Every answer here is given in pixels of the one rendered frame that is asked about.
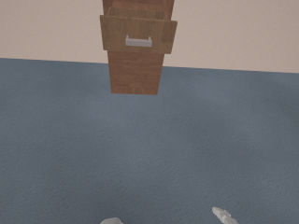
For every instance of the robot right hand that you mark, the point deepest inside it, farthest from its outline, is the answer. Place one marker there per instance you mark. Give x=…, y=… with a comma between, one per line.
x=223, y=215

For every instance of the drawer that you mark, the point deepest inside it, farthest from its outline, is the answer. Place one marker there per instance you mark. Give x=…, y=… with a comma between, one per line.
x=135, y=23

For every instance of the cabinet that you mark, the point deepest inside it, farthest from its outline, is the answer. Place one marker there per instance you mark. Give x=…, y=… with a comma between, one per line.
x=136, y=72

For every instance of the handle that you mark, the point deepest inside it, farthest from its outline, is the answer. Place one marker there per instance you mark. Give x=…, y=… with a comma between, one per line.
x=138, y=42

